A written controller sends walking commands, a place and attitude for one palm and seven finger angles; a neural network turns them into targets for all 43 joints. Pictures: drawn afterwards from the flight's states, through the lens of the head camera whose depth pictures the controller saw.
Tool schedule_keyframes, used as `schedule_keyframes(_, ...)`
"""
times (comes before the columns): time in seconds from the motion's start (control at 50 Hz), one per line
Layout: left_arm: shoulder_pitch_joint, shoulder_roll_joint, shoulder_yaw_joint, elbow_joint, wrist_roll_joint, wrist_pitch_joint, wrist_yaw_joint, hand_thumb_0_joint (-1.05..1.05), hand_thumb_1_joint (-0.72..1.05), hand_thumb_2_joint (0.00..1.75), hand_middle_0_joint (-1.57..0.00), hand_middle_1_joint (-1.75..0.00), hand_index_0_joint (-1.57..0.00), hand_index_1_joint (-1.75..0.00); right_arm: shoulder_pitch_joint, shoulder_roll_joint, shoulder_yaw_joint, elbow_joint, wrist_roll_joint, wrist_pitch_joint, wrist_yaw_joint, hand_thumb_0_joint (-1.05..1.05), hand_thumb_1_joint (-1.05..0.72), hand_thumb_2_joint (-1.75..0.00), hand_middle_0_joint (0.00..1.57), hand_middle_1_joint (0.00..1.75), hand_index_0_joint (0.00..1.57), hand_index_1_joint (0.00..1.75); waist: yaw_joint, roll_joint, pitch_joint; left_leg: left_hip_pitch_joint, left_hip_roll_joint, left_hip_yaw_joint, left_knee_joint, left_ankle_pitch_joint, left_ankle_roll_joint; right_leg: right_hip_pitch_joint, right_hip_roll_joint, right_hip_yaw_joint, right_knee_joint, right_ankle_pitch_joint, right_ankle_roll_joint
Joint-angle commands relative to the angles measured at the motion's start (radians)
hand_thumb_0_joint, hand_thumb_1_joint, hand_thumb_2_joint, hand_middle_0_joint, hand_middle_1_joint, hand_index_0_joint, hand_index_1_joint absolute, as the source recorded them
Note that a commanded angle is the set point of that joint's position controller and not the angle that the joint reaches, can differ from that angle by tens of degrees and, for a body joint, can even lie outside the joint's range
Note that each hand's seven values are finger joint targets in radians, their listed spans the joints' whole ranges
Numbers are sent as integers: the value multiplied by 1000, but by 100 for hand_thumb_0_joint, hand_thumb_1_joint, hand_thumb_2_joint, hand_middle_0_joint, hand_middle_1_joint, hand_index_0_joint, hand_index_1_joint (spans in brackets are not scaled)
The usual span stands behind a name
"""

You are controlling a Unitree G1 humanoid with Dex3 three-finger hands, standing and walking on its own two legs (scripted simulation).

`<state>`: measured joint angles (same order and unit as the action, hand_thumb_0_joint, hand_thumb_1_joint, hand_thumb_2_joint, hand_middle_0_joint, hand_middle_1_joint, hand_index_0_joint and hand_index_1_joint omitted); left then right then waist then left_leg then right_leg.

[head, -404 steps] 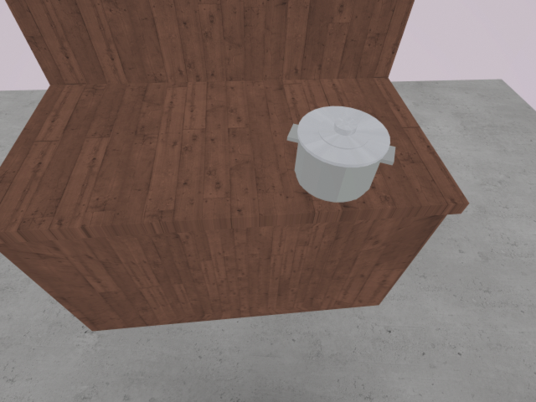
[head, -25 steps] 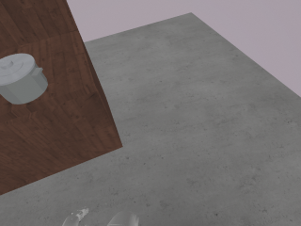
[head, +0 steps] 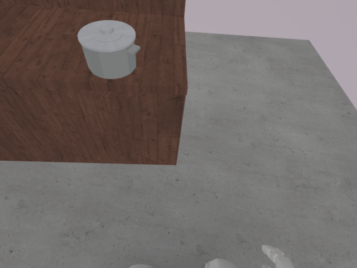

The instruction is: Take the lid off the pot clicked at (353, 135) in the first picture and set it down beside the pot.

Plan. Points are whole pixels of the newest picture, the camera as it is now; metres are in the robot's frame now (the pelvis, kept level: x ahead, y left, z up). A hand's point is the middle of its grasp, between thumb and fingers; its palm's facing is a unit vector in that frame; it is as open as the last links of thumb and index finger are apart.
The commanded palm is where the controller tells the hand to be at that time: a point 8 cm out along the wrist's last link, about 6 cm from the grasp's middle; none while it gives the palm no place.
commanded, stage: turn to face it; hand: left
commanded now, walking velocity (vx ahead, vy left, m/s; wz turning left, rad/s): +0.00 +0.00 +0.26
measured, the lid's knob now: (106, 29) +0.81 +0.35 +0.06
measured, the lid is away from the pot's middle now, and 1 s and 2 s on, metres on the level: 0.00 0.00 0.00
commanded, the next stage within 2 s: take the last steps up to it in 0.12 s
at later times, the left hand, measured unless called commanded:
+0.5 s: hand out of the picture +0.05 +0.15 -0.13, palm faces +0.19 -0.94 -0.27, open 7.4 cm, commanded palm none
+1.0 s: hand out of the picture +0.03 +0.19 -0.17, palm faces +0.37 -0.91 -0.20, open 7.4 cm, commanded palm none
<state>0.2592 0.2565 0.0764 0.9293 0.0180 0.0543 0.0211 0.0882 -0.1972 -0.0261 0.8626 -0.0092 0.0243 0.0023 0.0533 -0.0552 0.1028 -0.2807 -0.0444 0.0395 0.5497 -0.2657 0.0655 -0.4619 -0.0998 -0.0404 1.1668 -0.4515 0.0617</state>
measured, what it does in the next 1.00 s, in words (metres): walks ahead: right foot, then left foot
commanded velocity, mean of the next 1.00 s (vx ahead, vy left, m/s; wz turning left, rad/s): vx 0.24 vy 0.09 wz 0.14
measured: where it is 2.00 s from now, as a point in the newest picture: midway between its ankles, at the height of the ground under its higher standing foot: (146, 238)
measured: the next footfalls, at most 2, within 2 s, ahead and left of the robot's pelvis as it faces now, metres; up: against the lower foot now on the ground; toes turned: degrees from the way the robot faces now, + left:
right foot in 0.36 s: +0.05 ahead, -0.13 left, +0.00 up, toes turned +2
left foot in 0.92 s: +0.23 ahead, +0.18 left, +0.00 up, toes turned +19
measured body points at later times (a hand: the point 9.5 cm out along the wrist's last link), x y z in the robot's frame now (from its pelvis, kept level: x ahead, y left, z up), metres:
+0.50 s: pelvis +0.03 -0.05 +0.01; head +0.04 -0.09 +0.46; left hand +0.04 +0.20 -0.11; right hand +0.07 -0.30 -0.16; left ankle +0.02 +0.10 -0.65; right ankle +0.01 -0.14 -0.73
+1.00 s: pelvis +0.18 +0.07 -0.01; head +0.23 +0.08 +0.43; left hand +0.01 +0.24 -0.15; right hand +0.38 -0.10 -0.15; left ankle +0.20 +0.17 -0.73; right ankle +0.05 -0.10 -0.65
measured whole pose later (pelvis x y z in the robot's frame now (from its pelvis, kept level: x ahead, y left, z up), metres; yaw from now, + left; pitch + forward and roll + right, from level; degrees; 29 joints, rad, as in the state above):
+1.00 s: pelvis +0.18 +0.07 -0.01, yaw +13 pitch +0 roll +1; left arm 0.48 0.13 0.04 1.14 0.01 -0.03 0.02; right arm 0.08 -0.16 -0.03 0.93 -0.02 -0.06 0.02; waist 0.08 -0.02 0.09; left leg -0.37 -0.01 0.12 0.65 -0.29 0.05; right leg -0.24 -0.13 -0.04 1.15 -0.51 -0.01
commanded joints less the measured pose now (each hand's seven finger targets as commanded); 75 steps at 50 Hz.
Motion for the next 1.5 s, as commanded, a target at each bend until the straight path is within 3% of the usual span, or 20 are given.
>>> schedule_keyframes(0.0, 34, 82, 14, -58, 3, -22, -1, 0, 90, 90, -20, -30, -20, -30, 75, -177, -50, -33, 1, -23, -22, 0, -90, -90, 20, 30, 20, 30, -41, 155, -146, 144, 245, -226, -236, 478, 93, -60, -6, 43, -8, 96, 22)
schedule_keyframes(0.2, -90, 37, -4, -95, 0, -27, 3, 0, 90, 90, -20, -30, -20, -30, 165, -164, -61, 19, -15, -11, -22, 0, -90, -90, 20, 30, 20, 30, -87, 198, -114, 114, 255, -334, -243, 287, 125, 35, 49, 20, -344, 11, 9)
schedule_keyframes(0.3, 74, 53, 7, -38, 3, -57, -10, 0, 90, 90, -20, -30, -20, -30, 126, -152, -59, 27, -6, -11, -16, 0, -90, -90, 20, 30, 20, 30, 1, 140, -150, -142, 148, -303, -124, -187, 48, 442, 70, 1, -757, 134, -24)
schedule_keyframes(0.34, 188, 197, 40, -23, 15, -65, 3, 0, 90, 90, -20, -30, -20, -30, 88, -72, -46, -26, -6, -16, -8, 0, -90, -90, 20, 30, 20, 30, 65, -272, -75, -527, -25, -76, 356, -349, -70, 565, -384, 575, -1049, -263, -187)
schedule_keyframes(0.36, 152, 189, 35, -32, 2, -66, 10, 0, 90, 90, -20, -30, -20, -30, 45, -146, -62, -33, -25, -10, 1, 0, -90, -90, 20, 30, 20, 30, 40, -124, 7, -515, 47, -140, 498, -264, -67, 383, -422, 570, -1111, -337, -227)
schedule_keyframes(0.42, 34, 89, 15, -36, -3, -106, 7, 0, 90, 90, -20, -30, -20, -30, 145, -132, -69, 47, -29, 0, 26, 0, -90, -90, 20, 30, 20, 30, -52, -50, 47, -425, 99, -125, 598, -39, -77, 277, -272, 301, -1064, -104, -151)
schedule_keyframes(0.5, 145, 50, 5, 26, -5, -133, 4, 0, 90, 90, -20, -30, -20, -30, 155, -86, -63, 68, -17, -3, 37, 0, -90, -90, 20, 30, 20, 30, -33, -80, 3, -465, 89, -75, 604, 89, -104, 422, -199, 91, -1008, 273, -124)
schedule_keyframes(0.76, 319, 34, -12, 147, 12, -146, 18, 0, 90, 90, -20, -30, -20, -30, -90, -20, -22, 8, -10, -25, 57, 0, -90, -90, 20, 30, 20, 30, 14, -120, 78, -381, 107, 42, 238, 115, -66, 465, -233, -21, -963, 652, -164)
schedule_keyframes(0.84, 279, 67, -4, 148, 13, -140, 18, 0, 90, 90, -20, -30, -20, -30, 69, -36, -26, 51, -11, -56, 39, 0, -90, -90, 20, 30, 20, 30, -67, -129, -43, -26, 13, 105, 37, 27, -8, 445, -211, -86, -724, 974, -142)
schedule_keyframes(0.86, 270, 62, -6, 149, 9, -140, 16, 0, 90, 90, -20, -30, -20, -30, 223, -67, -35, 100, -16, -64, 27, 0, -90, -90, 20, 30, 20, 30, -133, -79, -141, 180, 5, 90, -46, 92, 4, 398, -177, -112, -521, 937, -118)
schedule_keyframes(0.88, 308, 25, -10, 143, -3, -140, 7, 0, 90, 90, -20, -30, -20, -30, 365, -166, -57, 132, -25, -70, 10, 0, -90, -90, 20, 30, 20, 30, -177, 68, -294, 460, 160, -43, -15, 224, 42, 233, -101, -149, -266, 594, -89)
schedule_keyframes(0.9, 330, -46, -30, 113, -11, -131, 1, 0, 90, 90, -20, -30, -20, -30, 438, -273, -82, 144, -22, -72, -3, 0, -90, -90, 20, 30, 20, 30, -175, 310, -364, 617, 417, -429, -79, 381, 145, -60, 45, -114, 42, -142, -61)
schedule_keyframes(0.92, 254, -29, -24, 90, -12, -124, 9, 0, 90, 90, -20, -30, -20, -30, 430, -277, -86, 146, -6, -59, -11, 0, -90, -90, 20, 30, 20, 30, -178, 234, -348, 575, 451, -482, -165, 444, 189, -137, 33, 7, 185, -159, -90)
schedule_keyframes(0.98, 125, -33, -12, 81, -12, -116, 1, 0, 90, 90, -20, -30, -20, -30, 239, -111, -43, 112, -11, -83, -25, 0, -90, -90, 20, 30, 20, 30, -90, 136, -108, 229, 351, -237, -207, 519, 155, -162, -47, 53, 214, 56, -88)
schedule_keyframes(1.04, 205, -72, -10, 100, 3, -83, -9, 0, 90, 90, -20, -30, -20, -30, 172, -60, -25, 102, -7, -103, -23, 0, -90, -90, 20, 30, 20, 30, -12, 144, -52, 33, 290, -115, -303, 425, 137, -53, -48, 29, 73, 98, -69)
schedule_keyframes(1.26, -12, -46, -8, -19, 11, -85, -24, 0, 90, 90, -20, -30, -20, -30, 246, -98, -35, 124, -15, -92, -23, 0, -90, -90, 20, 30, 20, 30, -40, 122, -49, 140, 262, -39, -194, 488, 110, 107, 41, -70, -524, 243, -75)
schedule_keyframes(1.3, 116, 8, 3, 18, 15, -102, -21, 0, 90, 90, -20, -30, -20, -30, 242, -78, -24, 132, -7, -88, -22, 0, -90, -90, 20, 30, 20, 30, 26, 25, -104, 46, 195, -3, 37, 448, 44, 359, 48, -42, -660, 379, -90)
schedule_keyframes(1.34, 252, 128, 19, 54, 1, -117, -7, 0, 90, 90, -20, -30, -20, -30, 290, -51, -23, 105, 6, -80, -30, 0, -90, -90, 20, 30, 20, 30, 26, -202, -238, -196, 9, 54, 493, -328, -75, 580, -371, 449, -771, 1073, -332)
schedule_keyframes(1.36, 183, 105, 6, 41, -7, -112, 3, 0, 90, 90, -20, -30, -20, -30, 279, -66, -20, 119, 5, -65, -44, 0, -90, -90, 20, 30, 20, 30, 7, -50, -223, -155, 61, -69, 527, -365, -77, 482, -371, 382, -791, 1094, -378)
schedule_keyframes(1.48, -48, 73, -3, -20, 8, -73, 28, 0, 90, 90, -20, -30, -20, -30, 282, -7, -22, 150, 10, 9, -33, 0, -90, -90, 20, 30, 20, 30, -59, -55, -178, -64, 63, -42, 372, -247, -103, 248, -217, 132, -787, 894, -289)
